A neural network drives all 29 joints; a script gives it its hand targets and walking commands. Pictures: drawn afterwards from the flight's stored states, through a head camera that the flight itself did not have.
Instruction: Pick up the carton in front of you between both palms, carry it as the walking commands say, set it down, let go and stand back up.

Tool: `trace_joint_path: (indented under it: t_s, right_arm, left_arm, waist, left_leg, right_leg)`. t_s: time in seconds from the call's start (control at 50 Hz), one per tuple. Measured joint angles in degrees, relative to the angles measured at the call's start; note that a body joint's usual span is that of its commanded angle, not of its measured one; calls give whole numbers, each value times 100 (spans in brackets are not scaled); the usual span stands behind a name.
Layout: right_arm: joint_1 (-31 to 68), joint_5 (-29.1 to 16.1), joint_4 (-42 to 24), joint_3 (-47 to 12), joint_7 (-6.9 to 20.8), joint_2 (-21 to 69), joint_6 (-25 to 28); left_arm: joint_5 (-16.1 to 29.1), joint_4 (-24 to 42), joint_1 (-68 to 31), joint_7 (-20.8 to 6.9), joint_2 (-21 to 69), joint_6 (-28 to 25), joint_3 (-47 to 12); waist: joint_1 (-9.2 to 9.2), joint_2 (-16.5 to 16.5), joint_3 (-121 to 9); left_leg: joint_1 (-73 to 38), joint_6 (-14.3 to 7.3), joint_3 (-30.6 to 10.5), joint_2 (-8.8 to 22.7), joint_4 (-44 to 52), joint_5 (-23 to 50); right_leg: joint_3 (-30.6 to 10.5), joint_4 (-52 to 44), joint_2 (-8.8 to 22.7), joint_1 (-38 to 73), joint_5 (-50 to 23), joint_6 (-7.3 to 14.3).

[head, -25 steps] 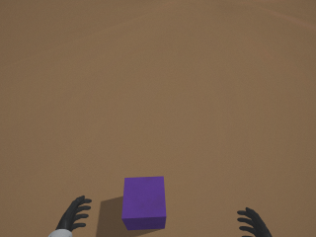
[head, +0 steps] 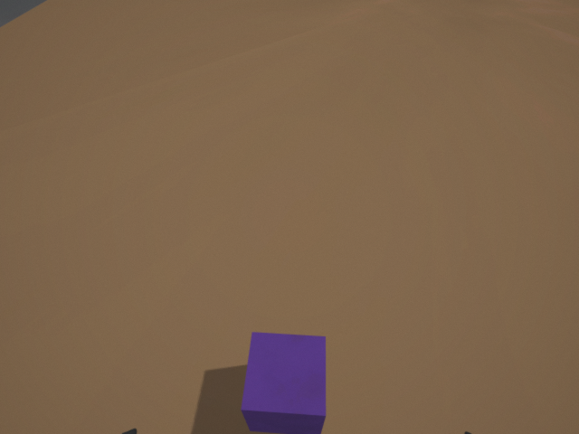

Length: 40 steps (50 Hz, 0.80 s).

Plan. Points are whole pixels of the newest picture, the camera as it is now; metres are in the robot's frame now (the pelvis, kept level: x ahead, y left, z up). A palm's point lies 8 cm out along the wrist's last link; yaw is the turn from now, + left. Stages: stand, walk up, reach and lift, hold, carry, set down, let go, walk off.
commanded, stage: stand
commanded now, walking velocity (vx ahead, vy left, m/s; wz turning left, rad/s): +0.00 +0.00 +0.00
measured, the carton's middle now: (286, 385) +0.37 +0.05 -0.62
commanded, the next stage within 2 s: none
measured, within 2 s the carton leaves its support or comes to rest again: neither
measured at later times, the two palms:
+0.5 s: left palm out of the picture +0.00 +0.27 -0.11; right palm out of the picture +0.07 -0.25 -0.11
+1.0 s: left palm out of the picture -0.05 +0.25 -0.12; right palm out of the picture +0.05 -0.25 -0.11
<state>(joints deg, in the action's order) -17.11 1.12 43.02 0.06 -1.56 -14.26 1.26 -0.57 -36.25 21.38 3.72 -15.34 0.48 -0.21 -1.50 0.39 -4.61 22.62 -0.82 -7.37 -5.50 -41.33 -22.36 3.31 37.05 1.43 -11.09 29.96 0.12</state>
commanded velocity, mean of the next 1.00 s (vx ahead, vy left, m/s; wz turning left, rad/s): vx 0.00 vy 0.00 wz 0.00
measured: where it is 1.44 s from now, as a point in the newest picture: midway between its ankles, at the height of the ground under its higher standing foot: outside the picture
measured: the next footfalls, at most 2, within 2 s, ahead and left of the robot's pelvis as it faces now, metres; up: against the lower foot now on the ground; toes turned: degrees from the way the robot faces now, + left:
none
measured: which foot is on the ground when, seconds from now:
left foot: down 0.00-1.00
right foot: down 0.00-1.00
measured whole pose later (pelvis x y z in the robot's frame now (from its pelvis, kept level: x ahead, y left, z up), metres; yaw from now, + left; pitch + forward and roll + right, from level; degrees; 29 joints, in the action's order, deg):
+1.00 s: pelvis -0.03 -0.01 +0.01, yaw +3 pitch +1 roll +0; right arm -17.3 1.0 49.4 -0.2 -2.2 -13.3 -0.9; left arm -1.6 -48.6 24.0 3.1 -14.6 1.9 0.2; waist -1.5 0.6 -0.4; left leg 20.2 -0.1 -10.1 -5.4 -38.2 -18.3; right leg 7.3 33.0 1.3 -7.0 26.7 0.8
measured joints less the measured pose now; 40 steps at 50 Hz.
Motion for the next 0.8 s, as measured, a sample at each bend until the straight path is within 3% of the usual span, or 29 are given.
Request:
trace_joint_path:
  t_s: [0.8]
  right_arm:
    - [-38, 2, 401, -25, -43, 54, -205]
  left_arm:
    - [-89, -882, 264, -52, 3, 148, 44]
  waist:
    - [-2, 17, 353]
  left_leg:
    - [-175, 61, -254, 1, 226, 343]
  right_leg:
    - [357, -318, -10, 327, -269, 51]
